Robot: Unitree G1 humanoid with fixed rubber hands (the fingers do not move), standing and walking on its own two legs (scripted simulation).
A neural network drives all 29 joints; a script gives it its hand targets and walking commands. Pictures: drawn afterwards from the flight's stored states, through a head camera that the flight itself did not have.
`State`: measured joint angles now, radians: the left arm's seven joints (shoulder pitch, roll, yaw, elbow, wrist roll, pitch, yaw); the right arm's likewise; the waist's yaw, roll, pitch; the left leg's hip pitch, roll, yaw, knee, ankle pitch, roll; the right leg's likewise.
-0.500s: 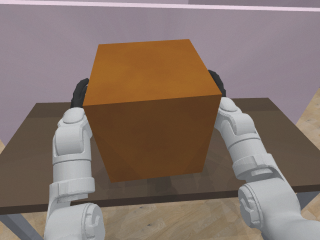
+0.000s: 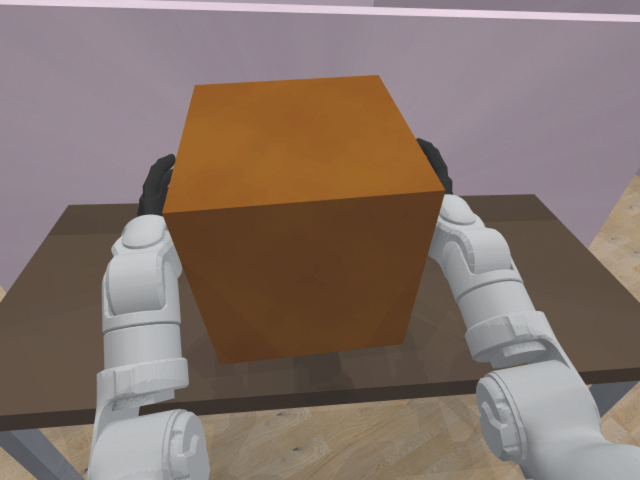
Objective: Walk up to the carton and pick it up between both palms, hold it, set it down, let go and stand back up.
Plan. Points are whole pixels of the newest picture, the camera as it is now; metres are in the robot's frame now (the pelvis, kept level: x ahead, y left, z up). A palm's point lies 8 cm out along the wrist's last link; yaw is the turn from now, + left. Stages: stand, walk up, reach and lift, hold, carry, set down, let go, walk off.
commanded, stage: hold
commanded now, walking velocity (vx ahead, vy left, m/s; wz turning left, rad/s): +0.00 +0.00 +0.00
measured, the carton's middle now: (300, 217) +0.39 +0.00 +0.18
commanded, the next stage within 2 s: none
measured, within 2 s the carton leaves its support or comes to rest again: neither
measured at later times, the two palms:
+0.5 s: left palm (155, 224) +0.35 +0.17 +0.20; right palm (432, 202) +0.36 -0.16 +0.22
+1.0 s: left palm (154, 221) +0.35 +0.17 +0.21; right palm (433, 200) +0.36 -0.16 +0.22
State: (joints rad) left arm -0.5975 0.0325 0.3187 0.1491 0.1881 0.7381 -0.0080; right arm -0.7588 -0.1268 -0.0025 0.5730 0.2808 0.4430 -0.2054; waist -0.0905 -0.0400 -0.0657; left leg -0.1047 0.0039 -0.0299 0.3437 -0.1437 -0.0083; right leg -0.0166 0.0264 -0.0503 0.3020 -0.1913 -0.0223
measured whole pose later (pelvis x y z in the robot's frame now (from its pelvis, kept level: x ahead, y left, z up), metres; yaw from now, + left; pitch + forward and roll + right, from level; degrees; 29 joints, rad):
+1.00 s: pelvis +0.00 +0.00 +0.00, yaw +0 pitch -5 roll -1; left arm -0.60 0.03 0.32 0.15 0.19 0.73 0.00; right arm -0.76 -0.13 -0.01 0.58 0.27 0.44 -0.20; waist -0.08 -0.04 -0.07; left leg -0.11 0.00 -0.03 0.34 -0.14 -0.01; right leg -0.02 0.03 -0.05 0.30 -0.19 -0.02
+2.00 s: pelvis +0.00 +0.00 +0.00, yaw +0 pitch -6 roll -1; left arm -0.59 0.03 0.32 0.13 0.19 0.75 0.00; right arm -0.76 -0.13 0.00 0.56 0.28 0.46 -0.20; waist -0.09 -0.04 -0.06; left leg -0.10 0.00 -0.03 0.34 -0.14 -0.01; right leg -0.01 0.03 -0.05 0.30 -0.18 -0.02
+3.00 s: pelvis +0.00 +0.00 +0.00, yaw +0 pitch -6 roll -1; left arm -0.59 0.02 0.32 0.12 0.19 0.75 0.00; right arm -0.75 -0.13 0.00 0.55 0.28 0.46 -0.20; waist -0.08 -0.03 -0.06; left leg -0.11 0.00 -0.02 0.34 -0.14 0.00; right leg -0.02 0.03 -0.04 0.30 -0.18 -0.02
